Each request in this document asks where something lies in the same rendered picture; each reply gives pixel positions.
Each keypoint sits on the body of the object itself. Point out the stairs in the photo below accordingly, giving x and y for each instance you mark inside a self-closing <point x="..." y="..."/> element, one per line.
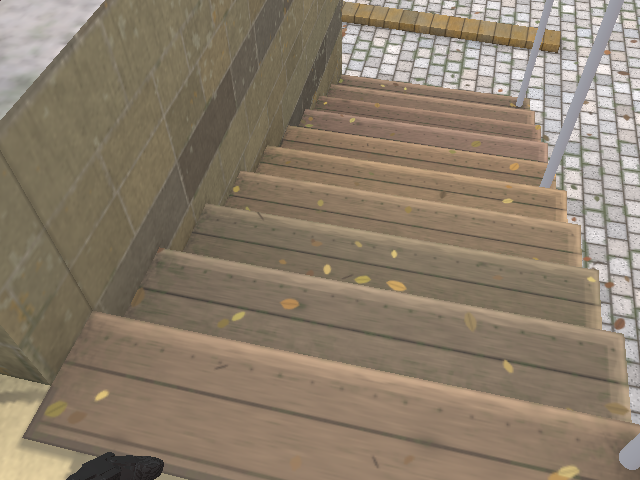
<point x="401" y="227"/>

